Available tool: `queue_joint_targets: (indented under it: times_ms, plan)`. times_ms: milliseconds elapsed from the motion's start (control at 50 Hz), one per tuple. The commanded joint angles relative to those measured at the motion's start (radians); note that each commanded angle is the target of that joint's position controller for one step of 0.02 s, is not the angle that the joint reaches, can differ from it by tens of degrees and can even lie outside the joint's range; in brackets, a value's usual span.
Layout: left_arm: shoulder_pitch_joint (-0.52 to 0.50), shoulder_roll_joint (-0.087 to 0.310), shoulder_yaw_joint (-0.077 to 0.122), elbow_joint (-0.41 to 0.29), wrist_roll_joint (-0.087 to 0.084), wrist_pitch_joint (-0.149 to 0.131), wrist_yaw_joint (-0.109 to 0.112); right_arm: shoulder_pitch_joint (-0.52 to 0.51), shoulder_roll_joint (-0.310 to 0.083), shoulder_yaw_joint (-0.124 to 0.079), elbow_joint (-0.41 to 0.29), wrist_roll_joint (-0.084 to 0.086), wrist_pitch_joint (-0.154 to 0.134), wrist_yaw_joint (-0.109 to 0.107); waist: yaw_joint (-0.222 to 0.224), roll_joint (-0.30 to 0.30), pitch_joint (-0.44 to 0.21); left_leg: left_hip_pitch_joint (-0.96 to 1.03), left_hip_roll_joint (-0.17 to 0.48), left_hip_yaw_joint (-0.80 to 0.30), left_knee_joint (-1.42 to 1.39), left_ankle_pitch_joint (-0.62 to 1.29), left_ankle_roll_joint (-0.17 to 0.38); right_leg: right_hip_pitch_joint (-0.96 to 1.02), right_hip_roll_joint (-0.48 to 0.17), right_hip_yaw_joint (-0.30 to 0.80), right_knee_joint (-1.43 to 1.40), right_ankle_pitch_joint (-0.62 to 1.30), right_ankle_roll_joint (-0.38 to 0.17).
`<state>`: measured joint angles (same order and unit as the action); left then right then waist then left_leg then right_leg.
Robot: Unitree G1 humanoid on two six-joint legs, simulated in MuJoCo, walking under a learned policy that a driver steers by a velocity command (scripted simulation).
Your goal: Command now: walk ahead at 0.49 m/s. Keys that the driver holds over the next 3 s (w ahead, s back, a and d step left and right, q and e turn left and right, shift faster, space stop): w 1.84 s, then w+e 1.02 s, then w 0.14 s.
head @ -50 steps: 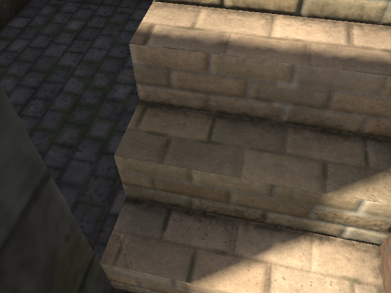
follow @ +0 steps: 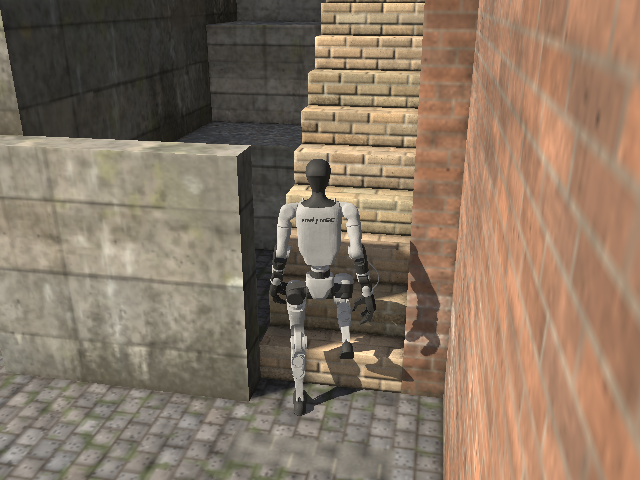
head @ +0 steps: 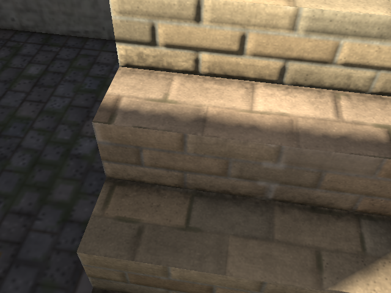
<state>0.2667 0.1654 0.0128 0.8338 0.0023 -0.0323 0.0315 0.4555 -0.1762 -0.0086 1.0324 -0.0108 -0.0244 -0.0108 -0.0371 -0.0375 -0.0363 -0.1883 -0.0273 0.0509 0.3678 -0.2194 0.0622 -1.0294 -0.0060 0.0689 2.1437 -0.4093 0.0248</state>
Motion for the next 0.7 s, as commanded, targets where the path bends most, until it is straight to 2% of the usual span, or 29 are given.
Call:
queue_joint_targets:
  times_ms: [20, 60, 100, 120, 140, 160, 180, 200, 220, 240, 260, 280, 300, 320, 340, 360, 380, 400, 420, 440, 460, 480, 520, 540, 560, 580, 620, 660, 700]
  plan:
    - [-0.317, -0.023, -0.017, -0.232, 0.070, 0.020, 0.005, 0.044, -0.180, -0.024, -0.005, -0.028, -0.056, -0.010, -0.016, 0.112, 0.132, 0.087, 0.336, -0.281, -0.203, -0.108, 0.206, -0.410, -0.008, -0.060, 0.249, -0.088, -0.069]
    - [-0.343, -0.034, -0.024, -0.289, 0.059, 0.035, 0.017, 0.088, -0.166, -0.019, 0.023, -0.018, -0.084, -0.015, -0.020, 0.158, 0.121, 0.160, 0.361, -0.283, -0.201, -0.088, 0.184, -0.506, -0.041, -0.038, 0.301, -0.158, -0.101]
    - [-0.366, -0.044, -0.038, -0.330, 0.037, 0.039, 0.019, 0.057, -0.174, -0.012, 0.018, -0.019, -0.094, -0.026, 0.002, 0.141, 0.149, 0.122, 0.351, -0.248, -0.247, -0.044, 0.173, -0.495, -0.063, -0.055, 0.196, -0.187, -0.100]
    - [-0.399, -0.057, -0.047, -0.359, 0.042, 0.046, 0.013, 0.059, -0.160, -0.005, 0.031, -0.007, -0.091, -0.034, 0.009, 0.139, 0.154, 0.095, 0.336, -0.219, -0.266, 0.005, 0.157, -0.466, -0.086, -0.047, 0.116, -0.216, -0.108]
    - [-0.399, -0.066, -0.065, -0.390, 0.053, 0.060, 0.003, 0.055, -0.179, -0.007, 0.032, 0.005, -0.087, -0.046, 0.022, 0.109, 0.107, 0.086, 0.284, -0.163, -0.297, 0.051, 0.132, -0.370, -0.101, -0.105, -0.066, -0.176, -0.107]
    - [-0.425, -0.067, -0.066, -0.406, 0.045, 0.055, -0.003, 0.024, -0.180, -0.001, 0.025, -0.002, -0.077, -0.055, 0.011, 0.139, 0.117, 0.049, 0.286, -0.146, -0.371, 0.126, 0.146, -0.258, -0.118, -0.126, -0.234, -0.151, -0.103]
    - [-0.449, -0.123, -0.096, -0.438, 0.035, 0.048, -0.007, -0.009, -0.192, -0.006, 0.024, 0.017, -0.066, -0.079, 0.027, 0.165, 0.103, 0.003, 0.294, -0.105, -0.432, 0.305, 0.139, -0.073, -0.123, -0.079, -0.408, -0.218, -0.148]
    - [-0.297, -0.112, -0.110, -0.374, -0.002, 0.045, -0.008, -0.085, -0.213, -0.009, -0.013, 0.040, -0.047, -0.066, 0.086, 0.108, -0.030, -0.071, 0.275, 0.009, -0.419, 0.682, 0.155, 0.321, -0.055, -0.171, -0.720, -0.199, -0.159]
    - [-0.209, -0.061, -0.084, -0.310, -0.024, 0.055, 0.004, -0.024, -0.260, -0.021, -0.016, 0.052, -0.045, -0.056, 0.105, 0.137, -0.165, 0.036, 0.270, 0.001, -0.203, 1.173, 0.158, 0.508, 0.036, -0.168, -0.818, -0.277, -0.148]
    - [0.041, -0.005, -0.039, -0.217, -0.004, 0.064, 0.007, -0.023, -0.339, -0.047, -0.025, 0.073, -0.061, -0.027, 0.222, 0.186, -0.385, 0.131, 0.297, 0.028, 0.027, 1.646, 0.136, 0.744, 0.116, -0.226, -0.887, -0.154, -0.126]
    - [0.193, 0.127, 0.008, -0.150, 0.037, 0.056, 0.014, -0.070, -0.350, -0.067, -0.057, 0.096, -0.073, 0.009, 0.290, 0.102, -0.425, 0.054, 0.235, -0.036, 0.351, 1.478, 0.093, 0.832, 0.074, 0.056, -1.133, -0.152, -0.150]
    - [0.325, 0.294, 0.054, -0.085, 0.078, 0.069, 0.064, -0.083, -0.236, -0.061, -0.132, 0.089, -0.085, 0.051, 0.292, -0.403, -0.431, -0.264, -0.021, -0.108, 0.732, 0.515, 0.017, 0.990, -0.234, 0.694, -1.629, -0.035, -0.223]
    - [0.244, 0.290, 0.065, -0.066, 0.047, 0.075, 0.087, -0.064, -0.128, -0.056, -0.095, -0.001, -0.090, 0.062, 0.224, -0.309, -0.403, -0.365, -0.140, -0.421, 1.210, 0.107, 0.008, 0.899, -0.301, 1.012, -1.860, -0.211, -0.170]
    - [0.070, 0.257, 0.061, -0.086, 0.013, 0.059, 0.086, -0.075, -0.023, -0.038, -0.136, -0.028, -0.076, 0.068, 0.114, -0.231, -0.245, -0.484, -0.130, -0.434, 1.446, 0.128, -0.008, 0.715, -0.292, 0.874, -1.835, -0.450, -0.129]
    - [-0.082, 0.198, 0.054, -0.065, 0.018, 0.046, 0.069, -0.141, -0.020, -0.035, -0.184, -0.039, -0.067, 0.051, 0.040, -0.095, -0.047, -0.630, -0.105, -0.324, 1.542, 0.183, 0.001, 0.568, -0.274, 0.776, -1.716, -0.575, -0.142]
    - [-0.122, 0.098, 0.032, -0.005, 0.009, 0.029, 0.052, -0.200, 0.004, -0.025, -0.214, -0.054, -0.058, 0.033, 0.009, -0.020, 0.074, -0.719, -0.083, -0.273, 1.575, 0.259, 0.024, 0.470, -0.232, 0.592, -1.567, -0.500, -0.162]
    - [-0.104, -0.015, 0.004, 0.067, 0.020, 0.011, 0.040, -0.208, 0.043, -0.007, -0.229, -0.059, -0.042, 0.019, -0.018, 0.006, 0.108, -0.750, -0.090, -0.266, 1.622, 0.250, 0.030, 0.419, -0.180, 0.412, -1.497, -0.357, -0.147]
    - [-0.050, -0.049, -0.001, 0.129, 0.023, -0.004, 0.029, -0.178, 0.074, 0.005, -0.220, -0.049, -0.025, 0.016, -0.016, 0.006, 0.108, -0.800, -0.107, -0.250, 1.693, 0.236, 0.037, 0.452, -0.152, 0.312, -1.494, -0.240, -0.146]
    - [0.018, -0.061, 0.000, 0.174, 0.015, -0.020, 0.026, -0.172, 0.089, 0.014, -0.213, -0.038, -0.014, 0.011, -0.007, 0.027, 0.127, -0.876, -0.112, -0.250, 1.722, 0.176, 0.034, 0.510, -0.142, 0.250, -1.529, -0.107, -0.150]
    - [0.080, -0.054, 0.000, 0.208, 0.021, -0.035, 0.021, -0.189, 0.106, 0.023, -0.232, -0.022, -0.019, 0.003, 0.016, -0.049, 0.135, -1.013, -0.130, -0.247, 1.855, 0.044, 0.041, 0.616, -0.154, 0.229, -1.590, 0.066, -0.170]
    - [0.104, -0.042, 0.004, 0.227, 0.020, -0.048, 0.012, -0.191, 0.096, 0.027, -0.248, -0.019, -0.018, 0.004, 0.007, -0.027, 0.130, -1.074, -0.109, -0.255, 1.859, -0.004, 0.037, 0.676, -0.159, 0.205, -1.620, 0.161, -0.168]
    - [0.111, -0.035, 0.003, 0.233, 0.006, -0.059, 0.007, -0.215, 0.088, 0.031, -0.279, -0.036, -0.023, 0.011, -0.014, -0.008, 0.119, -1.062, -0.075, -0.237, 1.757, 0.012, 0.042, 0.681, -0.139, 0.119, -1.673, 0.241, -0.159]
    - [0.071, -0.005, 0.000, 0.209, 0.005, -0.065, 0.020, -0.285, 0.011, 0.017, -0.310, -0.010, -0.012, 0.015, -0.025, 0.049, 0.111, -0.965, -0.066, -0.175, 1.580, 0.076, 0.013, 0.613, -0.132, 0.032, -1.732, 0.352, -0.161]
    - [0.134, 0.029, 0.009, 0.214, -0.001, -0.073, 0.023, -0.303, 0.028, 0.014, -0.297, 0.005, 0.015, 0.003, 0.003, -0.014, 0.062, -1.031, -0.085, -0.124, 1.817, 0.039, 0.020, 0.685, -0.176, 0.096, -1.749, 0.371, -0.214]
    - [0.184, 0.045, 0.013, 0.222, -0.007, -0.083, 0.025, -0.333, 0.053, 0.018, -0.319, 0.001, 0.028, -0.005, 0.013, 0.004, 0.074, -1.148, -0.059, -0.130, 1.901, -0.015, 0.026, 0.773, -0.197, 0.110, -1.784, 0.277, -0.225]
    - [0.248, 0.046, 0.018, 0.241, -0.005, -0.090, 0.025, -0.378, 0.098, 0.028, -0.333, -0.003, 0.030, -0.018, 0.043, -0.021, 0.085, -1.320, -0.057, -0.147, 2.076, -0.088, 0.042, 0.891, -0.231, 0.152, -1.798, 0.199, -0.243]
    - [0.303, 0.061, 0.025, 0.251, -0.005, -0.095, 0.024, -0.522, 0.143, 0.050, -0.423, -0.008, 0.022, -0.028, 0.050, 0.007, 0.163, -1.513, -0.010, -0.160, 2.101, -0.181, 0.072, 0.966, -0.255, 0.152, -1.868, 0.016, -0.230]
    - [0.314, 0.049, 0.022, 0.227, -0.004, -0.100, 0.023, -0.630, 0.123, 0.055, -0.486, -0.004, 0.018, -0.010, 0.066, 0.052, 0.183, -1.484, 0.036, -0.071, 1.937, -0.199, 0.069, 0.924, -0.229, 0.113, -1.942, 0.005, -0.215]
    - [0.355, 0.015, 0.015, 0.240, -0.020, -0.084, 0.039, -0.701, 0.142, 0.068, -0.554, -0.023, 0.036, 0.016, 0.086, 0.011, 0.146, -1.307, 0.114, 0.023, 1.660, -0.149, 0.062, 0.873, -0.196, 0.052, -2.035, 0.118, -0.198]
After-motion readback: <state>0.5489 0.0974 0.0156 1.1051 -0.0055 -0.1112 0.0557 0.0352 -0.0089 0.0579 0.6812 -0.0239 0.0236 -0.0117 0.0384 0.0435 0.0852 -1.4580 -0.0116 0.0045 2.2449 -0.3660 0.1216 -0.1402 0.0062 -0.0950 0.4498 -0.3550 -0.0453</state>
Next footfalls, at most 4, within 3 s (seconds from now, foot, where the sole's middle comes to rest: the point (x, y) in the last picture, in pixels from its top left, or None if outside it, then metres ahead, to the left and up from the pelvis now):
0.24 right None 0.24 -0.20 -0.57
0.84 left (190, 225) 0.54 0.02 -0.35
1.34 right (264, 121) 0.70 -0.16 -0.14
1.84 left None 0.99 0.08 0.08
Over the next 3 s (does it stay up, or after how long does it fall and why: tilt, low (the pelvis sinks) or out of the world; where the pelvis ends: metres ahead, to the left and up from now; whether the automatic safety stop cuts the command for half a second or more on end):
stays up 1.25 -0.19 1.17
